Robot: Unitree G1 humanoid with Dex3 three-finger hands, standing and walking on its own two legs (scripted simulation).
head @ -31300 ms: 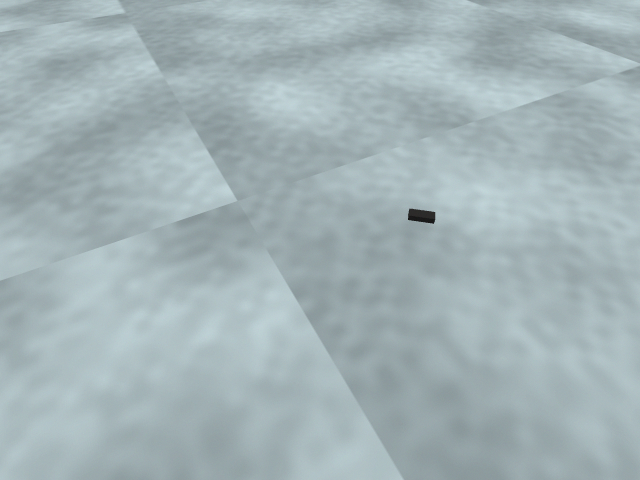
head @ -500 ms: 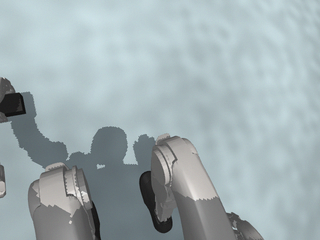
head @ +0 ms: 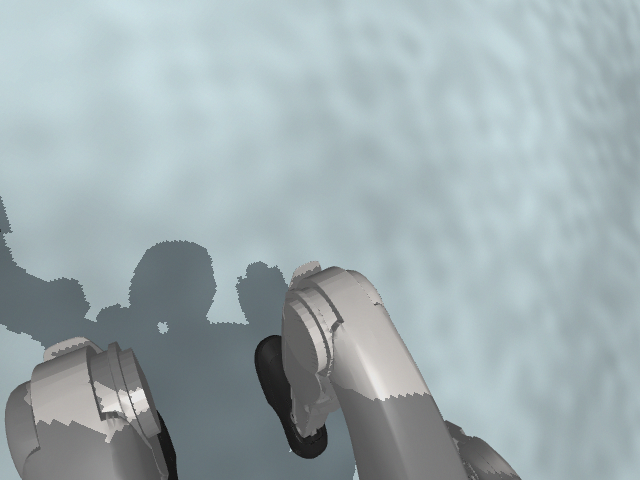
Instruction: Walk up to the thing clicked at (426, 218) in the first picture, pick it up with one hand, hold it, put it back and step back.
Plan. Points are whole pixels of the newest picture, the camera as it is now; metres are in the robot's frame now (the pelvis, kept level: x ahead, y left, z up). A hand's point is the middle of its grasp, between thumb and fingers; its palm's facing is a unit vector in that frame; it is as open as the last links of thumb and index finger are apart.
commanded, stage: rest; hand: left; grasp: from above
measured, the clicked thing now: out of the picture +0.47 +0.32 -0.26
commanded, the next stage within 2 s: open in 0.80 s
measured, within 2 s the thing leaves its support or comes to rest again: rests again in 0.48 s
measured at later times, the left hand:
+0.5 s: hand out of the picture +0.46 +0.31 -0.25, palm faces -0.45 -0.15 -0.88, open 7.7 cm
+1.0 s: hand out of the picture +0.47 +0.31 -0.25, palm faces -0.45 -0.14 -0.88, open 7.7 cm
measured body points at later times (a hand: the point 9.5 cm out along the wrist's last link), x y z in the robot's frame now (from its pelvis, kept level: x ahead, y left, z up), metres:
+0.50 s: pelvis +0.00 +0.00 +0.00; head +0.28 +0.12 +0.32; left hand +0.48 +0.31 -0.20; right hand +0.04 -0.25 -0.06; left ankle +0.06 +0.12 -0.27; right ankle +0.11 -0.10 -0.27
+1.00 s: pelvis +0.00 +0.00 +0.00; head +0.28 +0.13 +0.32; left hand +0.48 +0.31 -0.20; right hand +0.04 -0.24 -0.05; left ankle +0.06 +0.12 -0.27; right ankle +0.11 -0.10 -0.27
